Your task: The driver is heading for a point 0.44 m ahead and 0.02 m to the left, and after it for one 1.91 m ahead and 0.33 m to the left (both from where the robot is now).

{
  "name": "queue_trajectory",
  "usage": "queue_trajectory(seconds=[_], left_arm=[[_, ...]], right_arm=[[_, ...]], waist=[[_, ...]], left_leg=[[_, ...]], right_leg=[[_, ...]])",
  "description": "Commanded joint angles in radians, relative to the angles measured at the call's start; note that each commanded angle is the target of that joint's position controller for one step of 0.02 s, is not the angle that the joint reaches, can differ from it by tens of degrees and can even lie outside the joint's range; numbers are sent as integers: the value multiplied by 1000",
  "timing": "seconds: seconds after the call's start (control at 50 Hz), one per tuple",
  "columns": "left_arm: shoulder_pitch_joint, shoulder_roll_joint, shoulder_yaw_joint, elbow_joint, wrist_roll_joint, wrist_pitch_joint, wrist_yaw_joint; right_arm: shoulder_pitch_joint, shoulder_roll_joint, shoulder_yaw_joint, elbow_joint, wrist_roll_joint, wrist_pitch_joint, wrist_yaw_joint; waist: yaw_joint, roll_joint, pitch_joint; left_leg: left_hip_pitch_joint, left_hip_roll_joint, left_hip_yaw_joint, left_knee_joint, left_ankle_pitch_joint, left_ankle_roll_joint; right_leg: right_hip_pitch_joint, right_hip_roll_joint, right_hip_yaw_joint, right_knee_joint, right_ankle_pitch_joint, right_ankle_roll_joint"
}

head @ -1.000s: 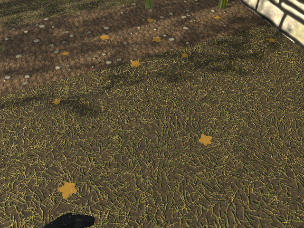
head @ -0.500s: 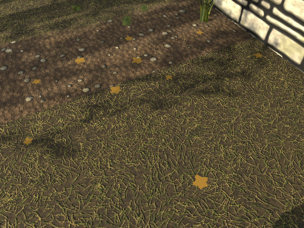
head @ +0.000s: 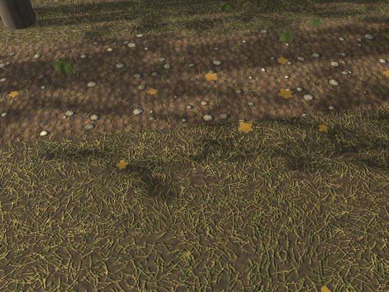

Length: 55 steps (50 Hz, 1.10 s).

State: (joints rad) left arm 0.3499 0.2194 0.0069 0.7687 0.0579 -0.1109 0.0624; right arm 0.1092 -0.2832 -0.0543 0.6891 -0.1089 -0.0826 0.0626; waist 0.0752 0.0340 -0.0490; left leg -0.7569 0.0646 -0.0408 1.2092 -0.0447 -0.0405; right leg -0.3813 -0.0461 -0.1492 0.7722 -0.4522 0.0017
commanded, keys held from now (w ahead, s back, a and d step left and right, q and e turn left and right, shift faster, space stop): q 0.22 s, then e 0.68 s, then q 0.10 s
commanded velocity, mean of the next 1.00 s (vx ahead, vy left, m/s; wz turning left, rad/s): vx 0.01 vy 0.00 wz -0.05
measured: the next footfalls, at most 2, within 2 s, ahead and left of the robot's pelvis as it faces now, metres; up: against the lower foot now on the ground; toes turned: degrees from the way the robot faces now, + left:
left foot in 0.26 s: +0.19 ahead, +0.22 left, -0.17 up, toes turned +15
right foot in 0.82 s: +0.26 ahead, -0.02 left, -0.17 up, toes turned -8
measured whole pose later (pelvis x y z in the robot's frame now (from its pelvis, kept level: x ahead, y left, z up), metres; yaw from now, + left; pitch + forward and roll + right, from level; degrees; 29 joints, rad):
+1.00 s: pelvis +0.20 +0.07 -0.12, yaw -8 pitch +2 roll +1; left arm 0.15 0.25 0.08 0.77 0.01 -0.09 -0.05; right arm 0.18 -0.27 -0.11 0.81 -0.06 -0.07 -0.03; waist -0.03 0.00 0.00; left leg -0.51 0.04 0.03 1.03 -0.45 -0.06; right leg -0.25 0.03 -0.02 0.37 -0.15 -0.08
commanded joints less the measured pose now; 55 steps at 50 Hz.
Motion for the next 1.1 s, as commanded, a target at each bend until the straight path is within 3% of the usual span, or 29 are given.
queue_trajectory(seconds=[0.02,0.04,0.08,0.12,0.16,0.22,0.26,0.28,0.3,0.32,0.36,0.38,0.4,0.44,0.46,0.52,0.58,0.62,0.68,0.76,0.82,0.84,0.86,0.88,0.94,0.96,1.0,1.04,1.1], left_arm=[[219,78,9,19,-13,-22,41],[238,61,2,22,-34,-17,49],[223,122,11,42,20,-8,-2],[150,134,15,46,21,-20,-40],[141,129,11,85,-4,-21,-36],[167,124,8,171,12,22,-26],[123,140,4,178,38,63,-81],[244,8,-25,147,41,75,-115],[196,46,-21,157,-8,76,-146],[105,113,-1,122,-39,59,-156],[59,81,-15,66,-54,8,-137],[103,64,-23,89,-59,3,-124],[202,18,-27,143,-49,7,-106],[236,-20,-27,164,-44,22,-128],[242,2,-11,187,-24,24,-144],[132,71,27,163,-30,29,-165],[-94,120,44,16,-19,7,-71],[-194,71,26,-15,-13,15,-38],[-213,52,27,-9,5,33,-45],[-209,38,40,2,-26,31,-111],[-181,101,79,-18,-34,21,-124],[-116,193,101,-25,-37,17,-101],[39,261,114,-24,-24,15,-93],[98,260,127,30,8,-6,-84],[-154,187,122,-40,-71,0,-104],[-198,175,118,-62,-63,8,-111],[-271,117,96,-80,-42,14,-137],[-361,67,70,-92,-58,16,-176],[-302,131,82,-52,-66,31,-202]], right_arm=[[-145,3,7,-101,-10,-11,11],[-188,25,21,-86,-2,-9,24],[-133,37,22,-31,22,13,28],[-118,-30,1,-36,11,43,19],[-133,-48,-6,-41,-4,62,6],[-13,-55,-28,32,8,60,-26],[262,-204,-110,107,58,28,-45],[387,-316,-132,100,82,29,-44],[493,-258,-113,130,56,21,-16],[450,-215,-88,134,40,10,6],[233,-148,-40,90,90,-10,52],[192,-122,-12,92,76,-11,65],[161,-48,16,102,71,-19,49],[57,-31,40,87,88,-31,24],[-22,-51,34,56,103,-40,8],[-21,-127,18,84,97,-33,7],[184,-215,-59,130,102,-22,-31],[325,-120,-54,146,84,-8,-92],[213,-71,-59,86,88,-4,-135],[93,-101,-84,64,51,-9,-135],[89,-78,-82,86,59,-7,-122],[122,-3,-66,44,67,-9,-123],[38,6,-50,-29,62,-15,-125],[-59,4,-42,-34,71,-5,-109],[80,-100,-77,58,43,2,-117],[135,-71,-68,91,32,9,-104],[261,-15,-60,179,47,26,-55],[340,14,-53,249,58,38,6],[231,-6,-37,228,88,18,26]], waist=[[87,-114,16],[123,-70,31],[93,-122,89],[50,-127,146],[51,-130,161],[37,-81,147],[-138,98,-2],[-99,262,-348],[-189,194,-382],[-179,148,-230],[-75,118,-71],[-16,54,-27],[38,-51,6],[85,3,52],[98,-61,26],[52,21,34],[-87,-3,30],[-176,15,58],[-155,-4,73],[-111,13,61],[-59,-10,-1],[-65,-193,-149],[18,-218,-235],[48,-103,-93],[-76,-130,-28],[-108,-126,-24],[-164,-65,-32],[-205,-64,-5],[-123,-72,33]], left_leg=[[-273,88,-38,-269,111,4],[-243,96,6,-558,210,-2],[163,31,112,-656,474,12],[205,46,73,-689,428,42],[190,76,31,-784,332,75],[377,86,51,-917,456,110],[951,24,122,-951,612,163],[1403,189,-57,-577,1019,357],[1429,290,-121,-553,1140,386],[1243,294,-107,-589,1077,323],[789,396,-226,-714,586,341],[603,411,-200,-763,569,315],[434,361,-126,-814,449,301],[294,234,-39,-867,279,229],[251,175,40,-876,159,199],[241,211,-18,-874,7,185],[646,384,-203,-872,28,400],[836,455,-302,-907,-25,470],[782,379,-144,-975,-106,387],[626,266,87,-963,-200,275],[526,220,197,-816,-257,173],[401,85,339,-542,-404,52],[181,-46,206,-320,-718,-11],[5,-46,29,-258,-694,-6],[53,10,19,-147,-529,-14],[160,11,33,-119,-447,-17],[337,10,35,-122,-244,-33],[479,47,36,-279,-139,-77],[499,57,56,-497,-99,-106]], right_leg=[[323,-301,328,-72,414,-203],[281,-265,285,-68,209,-177],[-63,-260,235,-158,-17,-150],[-101,-328,269,-158,-102,-121],[20,-373,303,-101,-108,-80],[87,-373,250,80,-207,-14],[-137,-171,8,491,-202,71],[-331,-72,-9,928,-462,107],[-491,-54,62,1153,-481,116],[-592,-61,91,1173,-407,119],[-618,-125,214,1115,-300,116],[-497,-138,245,1068,-225,111],[-377,-157,280,840,33,109],[-282,-139,257,643,220,125],[-151,-158,247,388,382,118],[42,-96,181,132,354,126],[-256,-85,208,43,244,51],[-454,-80,229,67,113,19],[-351,-53,150,-4,45,8],[-23,20,58,-178,257,-52],[260,31,91,-333,515,-147],[483,-190,359,-341,836,-335],[679,-390,720,-427,850,-495],[643,-353,671,-447,768,-432],[404,-254,394,-470,863,-336],[269,-232,341,-496,880,-324],[85,-172,235,-506,820,-267],[-46,-96,148,-460,617,-159],[-21,-142,242,-388,221,-133]])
